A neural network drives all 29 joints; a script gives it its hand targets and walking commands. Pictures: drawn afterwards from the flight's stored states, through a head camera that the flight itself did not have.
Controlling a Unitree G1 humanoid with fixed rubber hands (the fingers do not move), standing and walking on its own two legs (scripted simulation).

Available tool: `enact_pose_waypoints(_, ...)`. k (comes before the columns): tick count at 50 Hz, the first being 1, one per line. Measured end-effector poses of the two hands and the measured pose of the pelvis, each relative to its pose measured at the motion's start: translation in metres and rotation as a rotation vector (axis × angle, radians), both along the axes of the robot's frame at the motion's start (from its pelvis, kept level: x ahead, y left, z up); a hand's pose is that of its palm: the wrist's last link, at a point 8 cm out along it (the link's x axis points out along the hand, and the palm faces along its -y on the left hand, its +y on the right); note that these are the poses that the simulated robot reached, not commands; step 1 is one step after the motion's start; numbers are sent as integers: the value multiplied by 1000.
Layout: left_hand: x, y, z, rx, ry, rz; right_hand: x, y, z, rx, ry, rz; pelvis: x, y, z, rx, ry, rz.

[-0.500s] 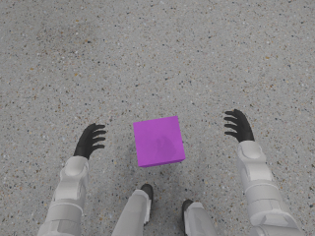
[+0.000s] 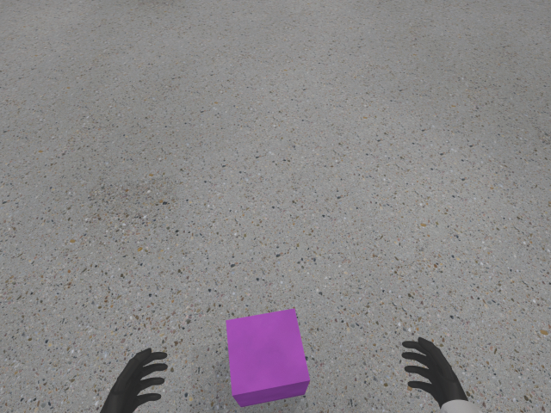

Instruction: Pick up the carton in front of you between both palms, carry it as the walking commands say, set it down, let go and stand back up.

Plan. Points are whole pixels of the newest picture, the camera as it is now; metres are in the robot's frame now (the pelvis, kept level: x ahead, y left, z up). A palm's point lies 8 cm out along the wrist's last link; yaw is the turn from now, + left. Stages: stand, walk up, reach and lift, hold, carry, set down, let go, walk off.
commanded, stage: let go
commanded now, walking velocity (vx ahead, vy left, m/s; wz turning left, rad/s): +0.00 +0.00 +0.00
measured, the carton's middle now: (267, 359) +0.35 +0.06 -0.65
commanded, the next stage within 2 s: stand in 0.48 s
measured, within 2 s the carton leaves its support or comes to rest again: neither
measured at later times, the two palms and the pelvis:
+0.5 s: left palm (114, 411) +0.15 +0.24 -0.06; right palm out of the picture +0.15 -0.23 -0.07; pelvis -0.01 +0.00 +0.00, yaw +0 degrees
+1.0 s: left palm out of the picture +0.10 +0.30 -0.11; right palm out of the picture +0.09 -0.26 -0.09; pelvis -0.01 +0.02 +0.00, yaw +0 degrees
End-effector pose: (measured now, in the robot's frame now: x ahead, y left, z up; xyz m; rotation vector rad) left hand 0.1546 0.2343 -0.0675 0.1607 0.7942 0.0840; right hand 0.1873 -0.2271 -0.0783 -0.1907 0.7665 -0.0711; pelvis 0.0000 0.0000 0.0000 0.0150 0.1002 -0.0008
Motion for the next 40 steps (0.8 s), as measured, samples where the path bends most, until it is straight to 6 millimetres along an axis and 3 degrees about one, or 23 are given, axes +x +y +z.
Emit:
enact_pose_waypoints(7, 8, -14, 2, -3, -12, -28, -29, -19, 14, -2, 19, -17, 0, -10, 3, 4, -89, -3)
enact_pose_waypoints(13, 6, -17, 1, 8, 4, -33, -37, -21, 15, 6, 23, -22, -4, -13, 2, 3, -138, -7)
enact_pose_waypoints(25, -3, 6, 3, 53, 23, 25, -37, -4, 9, -8, 12, -20, -9, -1, -2, -4, -161, 8)
enact_pose_waypoints(34, -22, 42, -25, 94, 45, 55, -66, -41, 4, -163, 90, -114, -8, 9, -5, -24, -133, 1)
enact_pose_waypoints(40, -38, 53, -37, 109, 110, 54, -81, -45, 2, -192, 137, -144, -8, 15, -4, -28, -130, -5)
